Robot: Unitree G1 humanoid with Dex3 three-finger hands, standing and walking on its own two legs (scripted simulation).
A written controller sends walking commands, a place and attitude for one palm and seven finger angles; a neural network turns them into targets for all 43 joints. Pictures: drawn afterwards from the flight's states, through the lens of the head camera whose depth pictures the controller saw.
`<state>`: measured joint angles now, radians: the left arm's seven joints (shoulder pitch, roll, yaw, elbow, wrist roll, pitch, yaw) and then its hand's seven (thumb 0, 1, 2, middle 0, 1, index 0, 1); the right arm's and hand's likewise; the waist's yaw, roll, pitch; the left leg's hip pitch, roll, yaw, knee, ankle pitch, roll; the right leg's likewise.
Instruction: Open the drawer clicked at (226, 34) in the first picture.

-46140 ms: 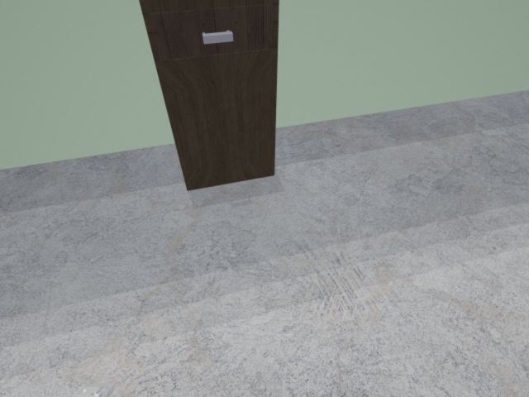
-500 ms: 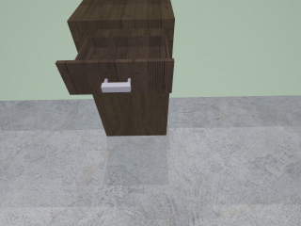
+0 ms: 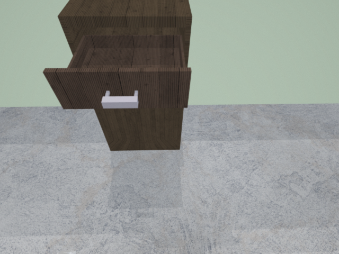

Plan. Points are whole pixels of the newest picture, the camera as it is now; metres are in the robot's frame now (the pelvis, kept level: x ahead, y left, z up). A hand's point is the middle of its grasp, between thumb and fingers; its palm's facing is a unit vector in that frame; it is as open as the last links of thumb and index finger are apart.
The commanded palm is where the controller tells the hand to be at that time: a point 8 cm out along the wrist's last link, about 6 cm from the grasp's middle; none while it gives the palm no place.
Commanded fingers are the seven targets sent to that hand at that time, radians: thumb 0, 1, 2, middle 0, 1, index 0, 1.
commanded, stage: look to check the result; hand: left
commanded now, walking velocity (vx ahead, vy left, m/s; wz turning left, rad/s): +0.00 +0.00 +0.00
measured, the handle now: (121, 97) +0.56 +0.18 +0.01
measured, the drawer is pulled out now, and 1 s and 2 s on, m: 0.28 0.28 0.28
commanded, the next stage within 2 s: stand and wait in 0.28 s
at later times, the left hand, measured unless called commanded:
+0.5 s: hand out of the picture +0.09 +0.24 -0.16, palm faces -0.03 -0.94 -0.33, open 7.4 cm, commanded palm none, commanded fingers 0.00 0.90 0.90 -0.20 -0.30 -0.20 -0.30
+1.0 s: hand out of the picture +0.10 +0.24 -0.16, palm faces -0.04 -0.94 -0.33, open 7.4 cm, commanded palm none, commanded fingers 0.00 0.90 0.90 -0.20 -0.30 -0.20 -0.30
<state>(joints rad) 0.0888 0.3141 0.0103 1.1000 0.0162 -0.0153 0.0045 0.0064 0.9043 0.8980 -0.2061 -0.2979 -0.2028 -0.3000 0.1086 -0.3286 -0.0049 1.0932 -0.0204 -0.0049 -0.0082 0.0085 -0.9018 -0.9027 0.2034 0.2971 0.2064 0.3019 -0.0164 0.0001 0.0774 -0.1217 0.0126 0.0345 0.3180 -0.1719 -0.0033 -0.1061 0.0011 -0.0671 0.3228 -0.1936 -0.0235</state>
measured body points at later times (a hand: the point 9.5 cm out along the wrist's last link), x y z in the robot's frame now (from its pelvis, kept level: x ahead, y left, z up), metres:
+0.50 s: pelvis +0.01 +0.00 +0.00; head +0.04 -0.01 +0.45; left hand +0.09 +0.29 -0.14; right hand +0.09 -0.30 -0.14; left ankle +0.00 +0.12 -0.75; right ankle -0.01 -0.10 -0.75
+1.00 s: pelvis +0.02 +0.00 +0.00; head +0.03 +0.00 +0.45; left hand +0.10 +0.29 -0.14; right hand +0.08 -0.29 -0.14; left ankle +0.00 +0.12 -0.75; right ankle -0.01 -0.10 -0.75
